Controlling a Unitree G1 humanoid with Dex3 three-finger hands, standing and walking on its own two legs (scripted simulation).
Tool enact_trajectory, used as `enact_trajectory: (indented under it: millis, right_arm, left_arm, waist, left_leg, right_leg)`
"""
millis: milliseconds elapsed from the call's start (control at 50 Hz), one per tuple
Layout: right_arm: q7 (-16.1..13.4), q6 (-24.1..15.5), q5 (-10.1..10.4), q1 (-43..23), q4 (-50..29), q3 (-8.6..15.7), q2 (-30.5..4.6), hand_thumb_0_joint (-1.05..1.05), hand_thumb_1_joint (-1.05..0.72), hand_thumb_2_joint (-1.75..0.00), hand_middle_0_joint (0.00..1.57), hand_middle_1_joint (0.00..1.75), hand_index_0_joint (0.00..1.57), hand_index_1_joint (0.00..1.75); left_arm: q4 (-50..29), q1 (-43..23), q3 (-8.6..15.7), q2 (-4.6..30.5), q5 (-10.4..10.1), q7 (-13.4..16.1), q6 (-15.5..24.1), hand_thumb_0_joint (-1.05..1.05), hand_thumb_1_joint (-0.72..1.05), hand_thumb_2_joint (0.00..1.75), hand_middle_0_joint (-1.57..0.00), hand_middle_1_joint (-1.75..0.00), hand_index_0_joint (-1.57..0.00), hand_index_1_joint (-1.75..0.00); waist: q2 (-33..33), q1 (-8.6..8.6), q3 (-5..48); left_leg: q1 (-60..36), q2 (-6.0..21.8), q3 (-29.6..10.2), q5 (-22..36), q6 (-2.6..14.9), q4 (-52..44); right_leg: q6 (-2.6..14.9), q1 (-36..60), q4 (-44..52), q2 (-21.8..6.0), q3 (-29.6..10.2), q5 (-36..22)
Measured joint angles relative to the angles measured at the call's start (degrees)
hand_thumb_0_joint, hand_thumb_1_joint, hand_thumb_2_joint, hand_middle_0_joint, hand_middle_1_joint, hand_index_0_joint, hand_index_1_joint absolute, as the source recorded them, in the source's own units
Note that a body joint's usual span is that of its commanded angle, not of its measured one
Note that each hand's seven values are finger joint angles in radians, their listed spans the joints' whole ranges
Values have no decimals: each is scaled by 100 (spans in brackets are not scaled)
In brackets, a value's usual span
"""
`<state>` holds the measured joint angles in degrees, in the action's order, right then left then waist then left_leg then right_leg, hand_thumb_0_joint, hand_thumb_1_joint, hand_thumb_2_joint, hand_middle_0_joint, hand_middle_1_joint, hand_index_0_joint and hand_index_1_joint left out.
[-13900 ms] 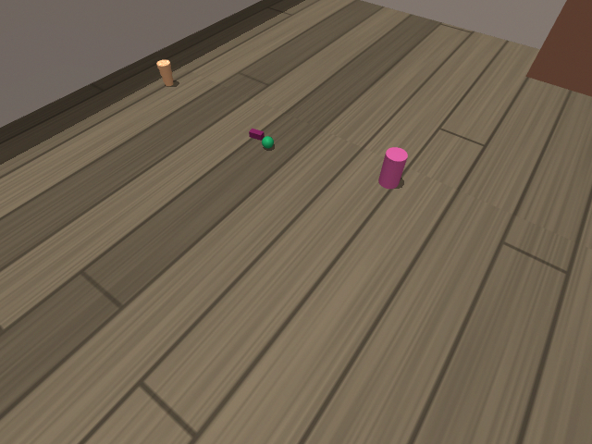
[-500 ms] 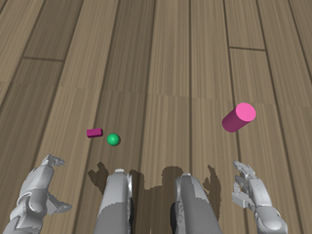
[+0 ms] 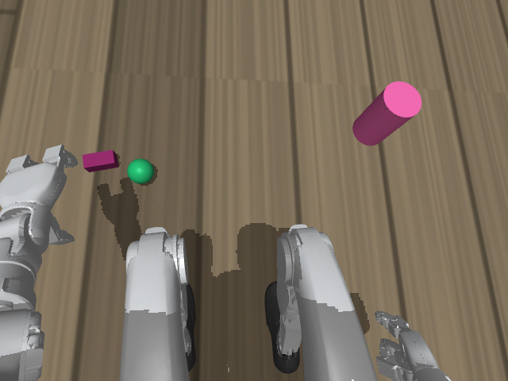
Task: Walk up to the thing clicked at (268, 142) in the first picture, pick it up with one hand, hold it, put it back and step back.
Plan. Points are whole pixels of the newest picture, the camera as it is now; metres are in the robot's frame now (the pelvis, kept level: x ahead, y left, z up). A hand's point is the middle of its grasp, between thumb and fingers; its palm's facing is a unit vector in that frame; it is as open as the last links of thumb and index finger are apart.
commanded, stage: rise first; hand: left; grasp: from above
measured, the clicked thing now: (140, 171) +0.51 +0.25 -0.38
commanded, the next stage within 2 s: none
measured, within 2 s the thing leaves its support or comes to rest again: neither
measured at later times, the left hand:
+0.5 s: hand (79, 186) +0.42 +0.32 -0.21, palm faces -0.44 -0.06 -0.89, open 14.1 cm
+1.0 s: hand (91, 180) +0.45 +0.31 -0.25, palm faces -0.44 -0.07 -0.89, open 14.0 cm
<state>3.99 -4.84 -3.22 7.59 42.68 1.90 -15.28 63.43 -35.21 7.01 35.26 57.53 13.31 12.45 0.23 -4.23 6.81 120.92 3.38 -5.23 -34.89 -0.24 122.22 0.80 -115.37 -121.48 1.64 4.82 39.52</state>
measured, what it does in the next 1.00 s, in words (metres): lowers itself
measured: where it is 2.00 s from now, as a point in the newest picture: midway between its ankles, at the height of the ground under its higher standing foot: (233, 341)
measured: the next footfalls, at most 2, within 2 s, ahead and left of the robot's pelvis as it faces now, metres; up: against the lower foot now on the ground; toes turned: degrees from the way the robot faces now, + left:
none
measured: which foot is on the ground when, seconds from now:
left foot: down 0.00-1.00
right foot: down 0.00-1.00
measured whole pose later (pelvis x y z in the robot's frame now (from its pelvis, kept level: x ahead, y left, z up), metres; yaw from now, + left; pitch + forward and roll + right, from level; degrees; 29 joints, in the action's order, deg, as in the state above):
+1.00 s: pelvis +0.01 +0.00 -0.07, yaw -4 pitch +34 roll -7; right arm 6.5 -2.4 -8.6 5.4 44.3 -2.1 -14.7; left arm 77.8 -48.2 8.5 42.4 70.4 23.7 13.6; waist -2.0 -9.6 1.7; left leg 132.6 4.1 -8.1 -37.9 0.0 136.1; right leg 0.2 -126.2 -133.6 3.1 6.8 41.6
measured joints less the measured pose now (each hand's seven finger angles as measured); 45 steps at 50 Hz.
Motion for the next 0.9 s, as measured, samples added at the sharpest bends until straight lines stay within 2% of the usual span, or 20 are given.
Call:
enact_trajectory:
  millis: [180,300,420,480,640,900]
  right_arm:
    - [78,197,-166,27,102,-72,-18,0,-90,-90,21,30,21,30]
    - [117,240,-276,-60,144,-126,24,0,-90,-91,21,30,21,30]
    - [162,253,-366,-167,152,-181,77,0,-90,-90,21,30,21,30]
    - [179,254,-403,-204,144,-210,98,0,-90,-90,21,30,21,30]
    - [217,234,-479,-253,162,-305,143,0,-90,-91,21,30,21,30]
    - [238,230,-531,-212,162,-378,74,0,-91,-91,21,30,21,30]
  left_arm:
    - [587,-526,-49,310,697,369,185,0,-53,103,-8,-99,-8,-101]
    - [843,-795,-56,397,1058,604,218,0,-53,102,-9,-98,-9,-100]
    - [1108,-1003,-56,471,1308,789,226,0,-53,101,-9,-98,-9,-99]
    - [1206,-1080,-30,498,1371,858,240,0,-52,100,-9,-98,-9,-99]
    - [1432,-1233,37,565,1386,996,177,0,-52,99,-9,-99,-10,-100]
    - [1474,-1294,115,687,1322,1030,137,0,-52,98,-9,-102,-10,-102]
  waist:
    - [-90,-214,-105]
    - [-137,-286,-165]
    - [-147,-348,-204]
    - [-141,-365,-237]
    - [-181,-414,-329]
    - [-200,-514,-459]
  left_leg:
    - [480,-21,-79,7,38,489]
    - [700,-12,-107,-29,62,729]
    - [870,8,-122,-76,75,924]
    - [939,14,-139,-98,77,1004]
    - [1041,43,-185,-169,53,1161]
    - [1156,63,-262,-273,24,1344]
  right_leg:
    - [-41,-402,-431,0,57,7]
    - [-68,-597,-643,17,72,39]
    - [-84,-763,-822,42,76,72]
    - [-87,-829,-893,52,88,88]
    - [-71,-949,-1034,89,120,126]
    - [-55,-1064,-1179,125,178,193]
